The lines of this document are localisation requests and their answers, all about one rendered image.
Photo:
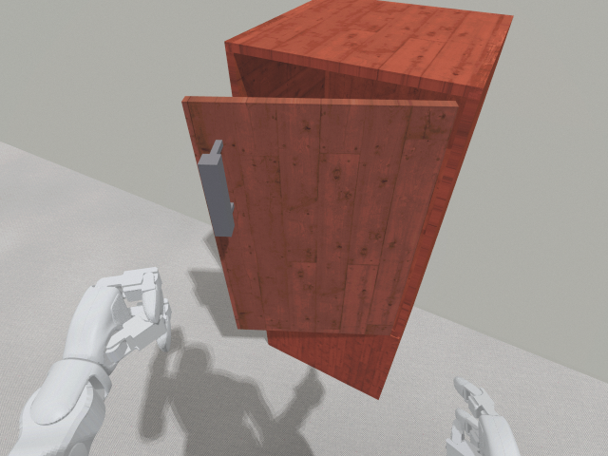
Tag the cupboard door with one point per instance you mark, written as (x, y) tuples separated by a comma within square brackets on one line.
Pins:
[(330, 197)]

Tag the robot left hand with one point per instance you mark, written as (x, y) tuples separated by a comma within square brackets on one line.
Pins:
[(105, 331)]

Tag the robot left forearm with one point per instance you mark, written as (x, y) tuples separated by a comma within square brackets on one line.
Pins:
[(63, 416)]

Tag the handle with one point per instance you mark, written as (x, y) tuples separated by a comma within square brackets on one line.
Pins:
[(215, 188)]

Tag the robot right hand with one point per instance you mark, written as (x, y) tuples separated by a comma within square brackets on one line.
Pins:
[(490, 436)]

